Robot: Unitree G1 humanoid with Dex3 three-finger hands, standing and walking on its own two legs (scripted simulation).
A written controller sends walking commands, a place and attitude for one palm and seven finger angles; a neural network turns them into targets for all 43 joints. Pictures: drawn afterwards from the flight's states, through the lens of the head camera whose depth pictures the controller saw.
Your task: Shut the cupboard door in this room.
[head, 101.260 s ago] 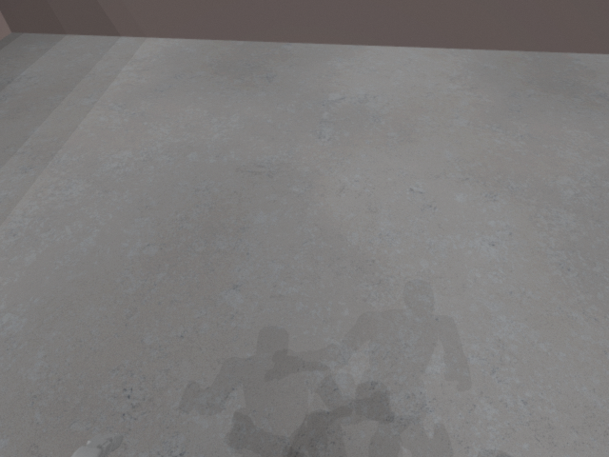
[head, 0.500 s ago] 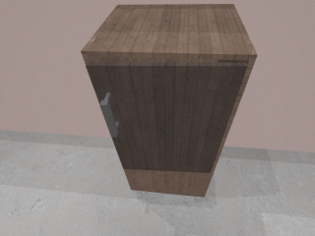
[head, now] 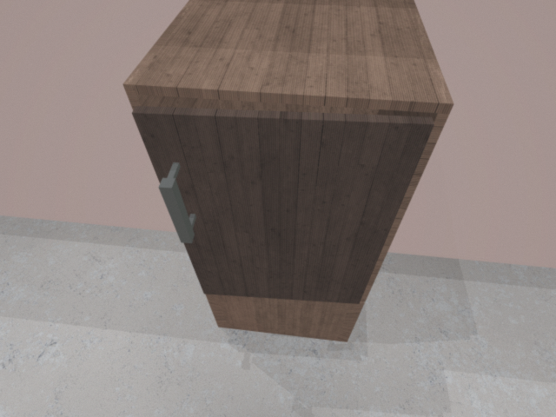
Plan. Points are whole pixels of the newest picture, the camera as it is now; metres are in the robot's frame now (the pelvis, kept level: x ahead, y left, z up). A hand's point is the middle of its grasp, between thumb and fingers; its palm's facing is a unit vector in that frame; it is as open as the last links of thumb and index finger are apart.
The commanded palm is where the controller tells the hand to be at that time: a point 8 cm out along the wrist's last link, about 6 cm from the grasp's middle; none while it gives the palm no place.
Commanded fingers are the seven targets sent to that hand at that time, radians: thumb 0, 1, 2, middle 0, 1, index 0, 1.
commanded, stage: look again from close up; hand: left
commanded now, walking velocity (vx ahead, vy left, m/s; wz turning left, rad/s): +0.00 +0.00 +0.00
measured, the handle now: (181, 204) +0.45 +0.20 +0.02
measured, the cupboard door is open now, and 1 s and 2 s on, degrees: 3 3 3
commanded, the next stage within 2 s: raise the hand and make a fist in 0.18 s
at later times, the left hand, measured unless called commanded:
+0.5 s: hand (156, 346) +0.21 +0.19 +0.00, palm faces +0.22 -0.97 -0.05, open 7.1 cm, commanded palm +0.11 +0.23 -0.06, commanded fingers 0.00 0.90 0.90 -0.40 -0.52 -0.40 -0.52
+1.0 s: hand (161, 395) +0.16 +0.17 -0.03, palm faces -0.16 -0.99 -0.02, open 4.7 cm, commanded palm +0.12 +0.25 -0.03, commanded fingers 0.00 0.90 0.90 -0.86 -1.02 -0.86 -1.02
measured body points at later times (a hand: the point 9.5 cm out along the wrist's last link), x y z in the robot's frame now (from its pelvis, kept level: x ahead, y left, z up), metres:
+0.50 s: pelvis +0.00 +0.00 -0.02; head +0.00 -0.02 +0.43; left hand +0.19 +0.24 +0.00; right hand +0.14 -0.26 -0.12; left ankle +0.00 +0.14 -0.74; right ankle +0.00 -0.10 -0.74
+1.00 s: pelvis -0.06 +0.02 -0.10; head -0.01 +0.01 +0.35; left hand +0.16 +0.23 -0.03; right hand +0.14 -0.18 -0.18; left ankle +0.00 +0.14 -0.74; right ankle +0.00 -0.10 -0.74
